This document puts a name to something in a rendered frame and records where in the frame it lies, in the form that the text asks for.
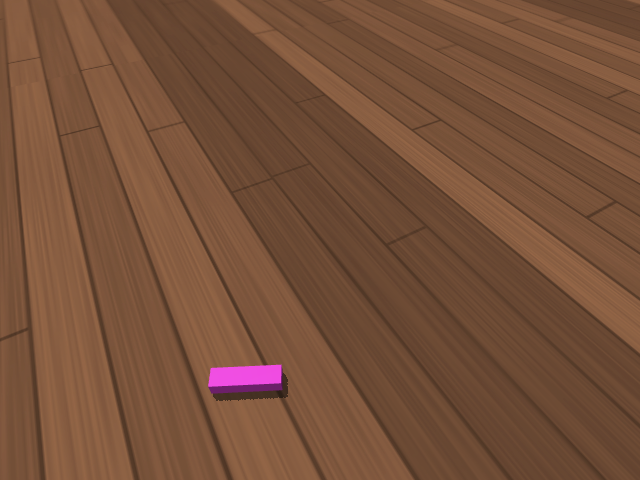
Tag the carton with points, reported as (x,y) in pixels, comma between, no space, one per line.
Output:
(246,379)

